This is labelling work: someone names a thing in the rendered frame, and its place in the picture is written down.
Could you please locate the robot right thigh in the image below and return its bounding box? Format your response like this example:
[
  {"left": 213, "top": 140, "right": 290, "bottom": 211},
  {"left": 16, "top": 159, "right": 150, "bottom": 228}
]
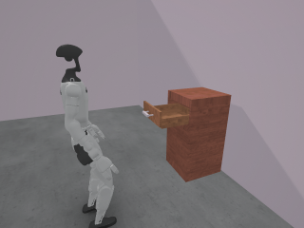
[{"left": 77, "top": 146, "right": 113, "bottom": 194}]

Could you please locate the handle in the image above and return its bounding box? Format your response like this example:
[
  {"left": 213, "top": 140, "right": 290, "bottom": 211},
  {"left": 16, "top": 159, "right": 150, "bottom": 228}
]
[{"left": 142, "top": 111, "right": 153, "bottom": 118}]

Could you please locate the cabinet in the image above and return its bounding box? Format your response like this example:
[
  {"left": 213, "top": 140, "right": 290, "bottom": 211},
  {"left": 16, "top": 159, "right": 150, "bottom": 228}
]
[{"left": 166, "top": 87, "right": 232, "bottom": 182}]

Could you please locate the right robot hand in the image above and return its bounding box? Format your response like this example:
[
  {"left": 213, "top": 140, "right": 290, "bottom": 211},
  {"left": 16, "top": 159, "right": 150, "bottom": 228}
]
[{"left": 95, "top": 155, "right": 119, "bottom": 181}]

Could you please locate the robot left forearm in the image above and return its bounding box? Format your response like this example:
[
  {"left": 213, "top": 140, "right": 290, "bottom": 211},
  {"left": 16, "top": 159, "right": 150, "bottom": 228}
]
[{"left": 85, "top": 121, "right": 92, "bottom": 129}]

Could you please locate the left robot hand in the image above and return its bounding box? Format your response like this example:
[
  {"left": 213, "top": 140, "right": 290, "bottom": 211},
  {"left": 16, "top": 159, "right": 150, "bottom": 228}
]
[{"left": 86, "top": 124, "right": 105, "bottom": 143}]

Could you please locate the drawer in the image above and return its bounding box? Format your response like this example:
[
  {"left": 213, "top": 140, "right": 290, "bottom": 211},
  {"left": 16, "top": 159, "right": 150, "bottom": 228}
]
[{"left": 143, "top": 101, "right": 190, "bottom": 129}]

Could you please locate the robot right forearm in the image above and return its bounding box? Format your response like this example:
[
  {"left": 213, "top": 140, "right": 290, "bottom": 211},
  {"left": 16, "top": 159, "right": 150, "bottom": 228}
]
[{"left": 67, "top": 122, "right": 103, "bottom": 162}]

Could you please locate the right robot upper arm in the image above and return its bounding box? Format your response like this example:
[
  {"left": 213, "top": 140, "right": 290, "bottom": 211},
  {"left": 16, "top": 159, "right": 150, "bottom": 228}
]
[{"left": 65, "top": 83, "right": 82, "bottom": 132}]

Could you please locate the robot left foot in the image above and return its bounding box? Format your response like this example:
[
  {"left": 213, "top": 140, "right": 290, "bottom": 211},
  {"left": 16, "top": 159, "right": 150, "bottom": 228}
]
[{"left": 82, "top": 200, "right": 97, "bottom": 214}]

